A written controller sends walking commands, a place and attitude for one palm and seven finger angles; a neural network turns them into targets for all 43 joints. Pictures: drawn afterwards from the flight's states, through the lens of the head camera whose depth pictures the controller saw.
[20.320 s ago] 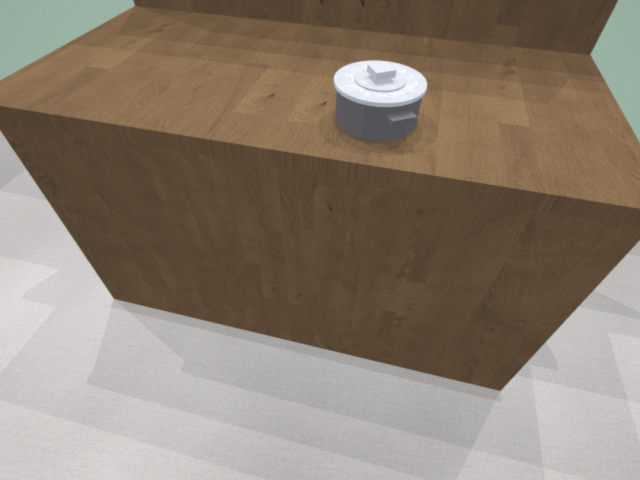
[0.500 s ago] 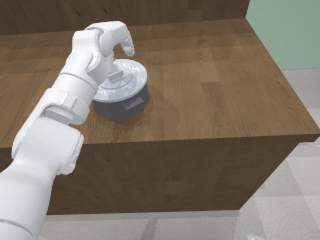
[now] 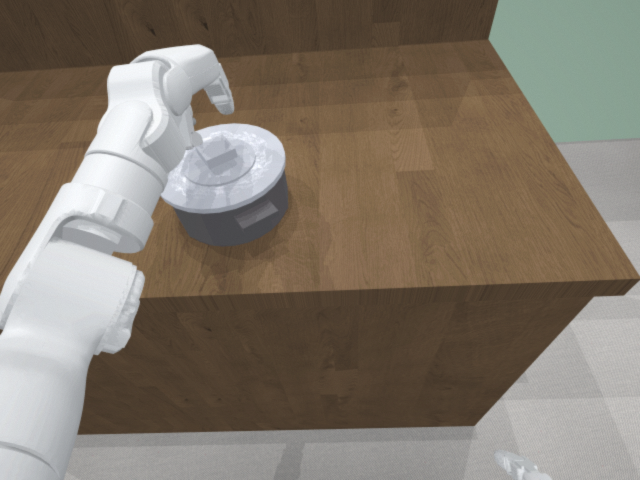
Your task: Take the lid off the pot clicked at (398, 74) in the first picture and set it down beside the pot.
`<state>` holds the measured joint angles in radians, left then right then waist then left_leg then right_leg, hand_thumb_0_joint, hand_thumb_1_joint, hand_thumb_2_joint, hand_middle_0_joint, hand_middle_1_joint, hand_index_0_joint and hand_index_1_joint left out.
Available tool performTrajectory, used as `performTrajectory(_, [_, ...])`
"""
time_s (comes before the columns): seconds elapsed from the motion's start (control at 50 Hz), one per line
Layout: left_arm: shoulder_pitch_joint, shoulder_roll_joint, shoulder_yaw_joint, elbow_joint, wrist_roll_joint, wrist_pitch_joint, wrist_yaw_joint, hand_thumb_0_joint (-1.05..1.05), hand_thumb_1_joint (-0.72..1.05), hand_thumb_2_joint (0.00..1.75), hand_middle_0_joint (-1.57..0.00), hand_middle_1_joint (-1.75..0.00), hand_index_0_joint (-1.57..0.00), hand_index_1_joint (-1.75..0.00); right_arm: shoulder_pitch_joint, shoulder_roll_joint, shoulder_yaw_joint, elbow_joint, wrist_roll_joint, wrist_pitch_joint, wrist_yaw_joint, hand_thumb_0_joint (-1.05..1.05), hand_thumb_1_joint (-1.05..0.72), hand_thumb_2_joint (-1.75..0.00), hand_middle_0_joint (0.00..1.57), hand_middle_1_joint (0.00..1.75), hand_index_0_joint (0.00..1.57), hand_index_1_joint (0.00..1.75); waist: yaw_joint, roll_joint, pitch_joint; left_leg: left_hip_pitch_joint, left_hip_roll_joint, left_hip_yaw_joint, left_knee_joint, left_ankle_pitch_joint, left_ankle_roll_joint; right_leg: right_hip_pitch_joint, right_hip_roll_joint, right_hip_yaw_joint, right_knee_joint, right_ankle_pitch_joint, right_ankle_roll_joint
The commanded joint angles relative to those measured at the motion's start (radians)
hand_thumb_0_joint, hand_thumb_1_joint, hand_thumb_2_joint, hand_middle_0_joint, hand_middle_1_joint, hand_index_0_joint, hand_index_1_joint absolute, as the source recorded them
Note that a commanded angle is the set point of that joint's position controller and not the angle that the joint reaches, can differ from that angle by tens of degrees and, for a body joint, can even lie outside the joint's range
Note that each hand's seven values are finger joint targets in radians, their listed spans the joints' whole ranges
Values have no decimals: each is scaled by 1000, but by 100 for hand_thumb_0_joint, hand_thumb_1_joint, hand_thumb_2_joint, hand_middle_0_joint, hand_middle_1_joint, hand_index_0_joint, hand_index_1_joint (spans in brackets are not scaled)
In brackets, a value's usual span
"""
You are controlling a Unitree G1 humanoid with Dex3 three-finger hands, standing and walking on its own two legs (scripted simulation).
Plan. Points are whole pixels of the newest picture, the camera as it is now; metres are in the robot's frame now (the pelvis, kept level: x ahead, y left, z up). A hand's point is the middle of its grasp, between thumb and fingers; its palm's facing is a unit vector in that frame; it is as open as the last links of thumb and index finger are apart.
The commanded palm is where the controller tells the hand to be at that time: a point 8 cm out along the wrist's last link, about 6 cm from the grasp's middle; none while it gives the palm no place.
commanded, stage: move the open hand above the knob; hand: left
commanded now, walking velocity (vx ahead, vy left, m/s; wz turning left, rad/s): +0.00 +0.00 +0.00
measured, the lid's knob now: (216, 151) +0.51 +0.13 +0.15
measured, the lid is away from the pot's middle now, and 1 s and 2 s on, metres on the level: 0.00 0.00 0.00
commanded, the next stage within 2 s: lower the open fingers around the knob in 0.70 s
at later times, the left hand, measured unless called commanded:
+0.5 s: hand (203, 114) +0.47 +0.12 +0.23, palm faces -0.24 -0.04 -0.97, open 10.1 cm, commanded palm +0.46 +0.13 +0.29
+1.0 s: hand (190, 127) +0.47 +0.14 +0.21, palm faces -0.30 -0.07 -0.95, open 10.1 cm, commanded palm +0.46 +0.14 +0.27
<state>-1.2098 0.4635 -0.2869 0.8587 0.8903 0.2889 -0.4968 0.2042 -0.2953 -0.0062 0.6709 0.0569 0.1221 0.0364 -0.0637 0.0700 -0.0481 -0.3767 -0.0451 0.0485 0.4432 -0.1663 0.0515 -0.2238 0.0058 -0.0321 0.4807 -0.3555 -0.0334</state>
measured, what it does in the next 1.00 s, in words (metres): stands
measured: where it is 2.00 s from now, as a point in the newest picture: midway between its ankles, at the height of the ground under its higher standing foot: outside the picture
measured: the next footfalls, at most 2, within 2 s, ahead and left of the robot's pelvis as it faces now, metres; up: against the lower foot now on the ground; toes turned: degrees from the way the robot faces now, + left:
none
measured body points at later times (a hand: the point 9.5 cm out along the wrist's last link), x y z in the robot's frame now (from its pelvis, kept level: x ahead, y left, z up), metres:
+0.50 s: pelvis -0.01 +0.02 +0.00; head +0.02 -0.02 +0.45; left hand +0.48 +0.12 +0.29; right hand +0.08 -0.23 -0.14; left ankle +0.03 +0.09 -0.74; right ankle -0.07 -0.09 -0.74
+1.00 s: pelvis -0.01 +0.02 +0.00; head +0.02 -0.01 +0.45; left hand +0.48 +0.14 +0.27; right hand +0.08 -0.25 -0.13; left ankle +0.03 +0.09 -0.74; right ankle -0.07 -0.09 -0.74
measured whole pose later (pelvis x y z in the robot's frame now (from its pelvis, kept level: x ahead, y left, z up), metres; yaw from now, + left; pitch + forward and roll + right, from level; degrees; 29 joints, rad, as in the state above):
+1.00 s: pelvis -0.01 +0.02 +0.00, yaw +1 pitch +6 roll +0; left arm -1.29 0.41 -0.33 0.98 0.87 0.33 -0.49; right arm 0.25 -0.29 -0.01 0.70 0.06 0.09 0.03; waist -0.08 0.06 -0.05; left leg -0.39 -0.06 0.04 0.44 -0.15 0.07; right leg -0.24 -0.01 -0.04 0.47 -0.34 -0.01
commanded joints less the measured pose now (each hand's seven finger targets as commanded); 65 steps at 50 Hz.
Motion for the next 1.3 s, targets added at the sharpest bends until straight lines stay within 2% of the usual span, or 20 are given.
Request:
performTrajectory(0.0, [-642,241,94,-311,8,-29,32,0,-42,172,-87,-8,-87,-8,-52,-107,-35,-128,3,-33,-3,0,-90,-90,20,30,20,30,-16,-106,-475,424,-38,-51,78,436,62,-29,18,49,-34,622,15])
performTrajectory(0.12, [-580,231,98,-162,1,-15,44,0,-42,172,-87,-8,-87,-8,-48,-108,-25,-94,9,-25,-6,0,-90,-90,20,30,20,30,-7,-116,-389,377,-32,-54,56,366,49,-69,19,32,-36,546,3])
performTrajectory(0.16, [-544,115,13,-131,-16,-9,40,0,-42,172,-87,-8,-87,-8,-41,-107,-32,-96,12,-13,-1,0,-90,-90,20,30,20,30,-23,-95,-358,375,-27,-57,52,348,45,-105,15,17,-45,504,-2])
performTrajectory(0.2, [-560,100,-1,-111,9,5,37,0,-42,172,-87,-8,-87,-8,-64,-104,-24,-96,14,-6,3,0,-90,-90,20,30,20,30,-23,-101,-332,365,-27,-63,46,306,38,-130,23,15,-44,446,-2])
performTrajectory(0.28, [-683,174,52,-219,1,-23,47,0,-42,172,-87,-8,-87,-8,-56,-105,-26,-110,7,-13,-2,0,-90,-90,20,30,20,30,-23,-100,-439,406,-29,-77,42,296,43,-85,23,22,-43,451,-3])
performTrajectory(0.36, [-687,114,18,-168,-13,-36,69,0,-42,172,-87,-8,-87,-8,-12,-104,-31,-91,6,-29,-11,0,-90,-90,20,30,20,30,-34,-68,-419,434,-14,-94,29,294,37,-139,28,5,-54,383,-13])
performTrajectory(0.42, [-628,236,127,-20,16,-9,90,0,-42,172,-87,-8,-87,-8,1,-115,-20,-64,1,-31,-18,0,-90,-90,20,30,20,30,-8,-152,-365,350,-16,-84,4,226,37,-107,32,12,-57,365,-11])
performTrajectory(0.46, [-617,147,59,2,-3,-1,95,0,-42,172,-87,-8,-87,-8,12,-116,-23,-67,4,-27,-18,0,-90,-90,20,30,20,30,-19,-141,-343,328,-12,-82,-9,214,34,-118,27,2,-63,350,-12])
performTrajectory(0.52, [-641,203,100,-62,38,-8,101,0,-42,172,-87,-8,-87,-8,-1,-112,-23,-85,-5,-44,-14,0,-90,-90,20,30,20,30,6,-112,-430,390,-10,-88,4,270,33,-93,29,13,-50,369,-11])
performTrajectory(0.56, [-611,155,71,-73,18,-17,95,0,-42,172,-87,-8,-87,-8,18,-112,-32,-94,-7,-44,-16,0,-90,-90,20,30,20,30,-3,-119,-443,397,-8,-85,13,309,37,-79,24,12,-55,402,-10])
performTrajectory(0.62, [-611,229,117,-41,36,-6,89,0,-42,172,-87,-8,-87,-8,7,-115,-25,-91,-5,-47,-20,0,-90,-90,20,30,20,30,3,-158,-404,360,-17,-72,7,265,43,-69,28,22,-60,405,-2])
performTrajectory(0.66, [-607,145,46,-33,7,-5,79,0,-42,172,-87,-8,-87,-8,21,-117,-31,-89,2,-45,-24,0,-90,-90,20,30,20,30,-19,-155,-351,344,-15,-69,1,242,46,-97,26,13,-74,390,-3])
performTrajectory(0.76, [-660,138,30,-115,3,-26,75,0,-42,172,-87,-8,-87,-8,30,-117,-36,-92,3,-60,-28,0,-90,-90,20,30,20,30,-29,-84,-380,410,-12,-82,10,259,45,-129,29,11,-78,367,-6])
performTrajectory(0.78, [-663,193,72,-113,25,-28,77,0,-42,172,-87,-8,-87,-8,25,-117,-34,-88,1,-62,-27,0,-90,-90,20,30,20,30,-23,-98,-392,416,-14,-84,15,259,45,-121,34,18,-74,369,-5])
performTrajectory(0.82, [-670,170,58,3,6,30,63,0,-42,172,-87,-8,-87,-8,39,-123,-32,-57,5,-59,-22,0,-90,-90,20,30,20,30,-31,-97,-359,390,-20,-89,4,218,40,-137,35,12,-71,361,-6])
performTrajectory(0.88, [-671,169,68,-72,3,21,55,0,-42,172,-87,-8,-87,-8,29,-121,-36,-77,0,-69,-14,0,-90,-90,20,30,20,30,-20,-72,-433,436,-20,-94,26,309,42,-112,31,15,-58,420,-8])
performTrajectory(0.96, [-639,24,-34,-93,-18,22,37,0,-42,172,-87,-8,-87,-8,32,-114,-46,-80,1,-68,-8,0,-90,-90,20,30,20,30,-41,-77,-429,474,-16,-102,50,385,43,-153,33,6,-61,433,-7])
performTrajectory(1.02, [-638,97,21,5,0,50,37,0,-42,172,-87,-8,-87,-8,26,-126,-34,-53,3,-50,-10,0,-90,-90,20,30,20,30,-43,-148,-335,392,-25,-95,29,278,40,-160,40,3,-63,407,-6])
performTrajectory(1.1, [-703,124,40,-76,3,35,48,0,-42,172,-87,-8,-87,-8,9,-119,-33,-68,-5,-56,-12,0,-90,-90,20,30,20,30,-29,-83,-441,442,-29,-101,48,360,41,-121,34,14,-44,472,-10])
performTrajectory(1.28, [-602,104,43,-11,6,37,60,0,-42,172,-87,-8,-87,-8,19,-117,-34,-75,-7,-39,-17,0,-90,-90,20,30,20,30,-25,-141,-430,393,-27,-83,54,361,45,-98,32,14,-43,512,-2])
